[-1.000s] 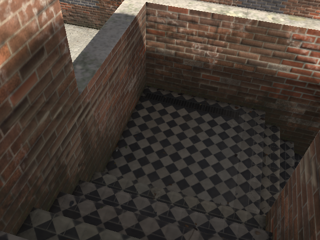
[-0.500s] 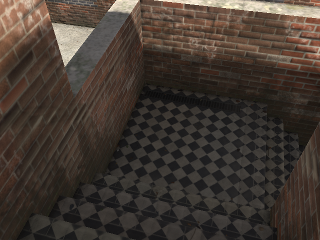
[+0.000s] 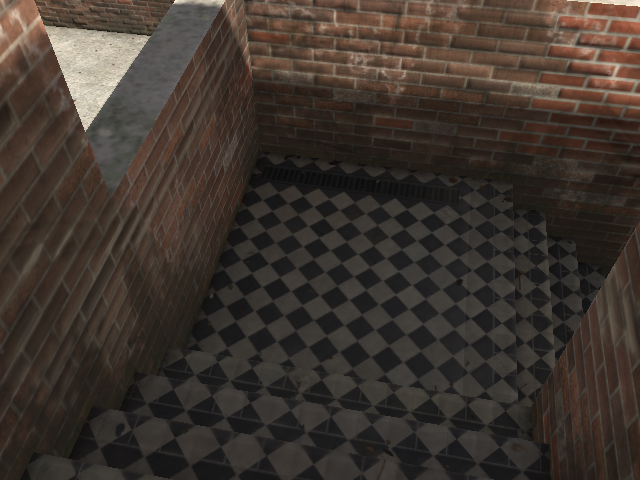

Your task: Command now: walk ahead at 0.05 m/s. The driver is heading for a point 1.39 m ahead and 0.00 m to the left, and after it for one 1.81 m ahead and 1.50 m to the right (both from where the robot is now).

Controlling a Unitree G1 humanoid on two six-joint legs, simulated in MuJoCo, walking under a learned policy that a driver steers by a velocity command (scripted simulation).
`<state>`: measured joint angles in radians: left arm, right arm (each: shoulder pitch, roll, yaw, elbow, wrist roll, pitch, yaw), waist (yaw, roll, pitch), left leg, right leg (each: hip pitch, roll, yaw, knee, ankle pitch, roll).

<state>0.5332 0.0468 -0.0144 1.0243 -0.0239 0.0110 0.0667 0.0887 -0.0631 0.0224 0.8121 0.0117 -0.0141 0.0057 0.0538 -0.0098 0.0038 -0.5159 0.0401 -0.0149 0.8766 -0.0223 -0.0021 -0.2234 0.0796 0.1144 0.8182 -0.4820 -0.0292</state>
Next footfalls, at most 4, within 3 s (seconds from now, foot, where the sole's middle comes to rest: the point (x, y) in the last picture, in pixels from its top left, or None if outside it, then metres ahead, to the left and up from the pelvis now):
0.50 left None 0.20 0.09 -0.95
0.94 right None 0.16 -0.13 -0.95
1.52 right None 0.24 -0.13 -0.95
2.24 right None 0.45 -0.07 -1.16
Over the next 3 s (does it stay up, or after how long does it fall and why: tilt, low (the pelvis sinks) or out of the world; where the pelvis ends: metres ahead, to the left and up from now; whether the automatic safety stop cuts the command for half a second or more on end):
stays up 0.49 0.03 -0.41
